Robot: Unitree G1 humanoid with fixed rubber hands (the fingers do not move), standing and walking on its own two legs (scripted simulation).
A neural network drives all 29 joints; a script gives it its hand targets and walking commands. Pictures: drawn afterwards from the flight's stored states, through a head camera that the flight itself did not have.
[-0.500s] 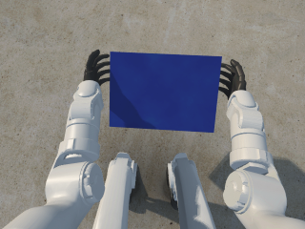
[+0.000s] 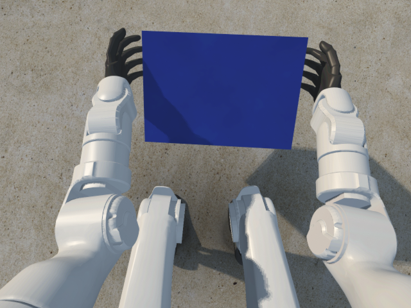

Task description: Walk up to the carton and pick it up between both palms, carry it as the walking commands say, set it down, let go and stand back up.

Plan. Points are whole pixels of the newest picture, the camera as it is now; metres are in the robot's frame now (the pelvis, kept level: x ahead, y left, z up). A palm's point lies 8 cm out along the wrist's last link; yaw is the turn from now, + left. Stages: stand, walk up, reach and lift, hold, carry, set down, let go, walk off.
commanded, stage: set down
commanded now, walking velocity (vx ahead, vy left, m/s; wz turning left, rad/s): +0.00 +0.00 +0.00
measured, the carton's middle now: (219, 91) +0.51 -0.03 -0.20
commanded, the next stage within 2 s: none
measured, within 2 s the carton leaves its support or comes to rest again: neither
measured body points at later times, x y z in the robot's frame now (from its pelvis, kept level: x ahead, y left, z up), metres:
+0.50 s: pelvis -0.01 +0.00 -0.06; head +0.33 -0.01 +0.24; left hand +0.54 +0.15 -0.20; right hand +0.51 -0.21 -0.20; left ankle +0.12 +0.12 -0.43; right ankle +0.10 -0.12 -0.43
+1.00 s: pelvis +0.01 +0.00 -0.09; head +0.36 -0.02 +0.18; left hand +0.54 +0.15 -0.26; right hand +0.52 -0.22 -0.26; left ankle +0.12 +0.12 -0.43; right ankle +0.10 -0.12 -0.43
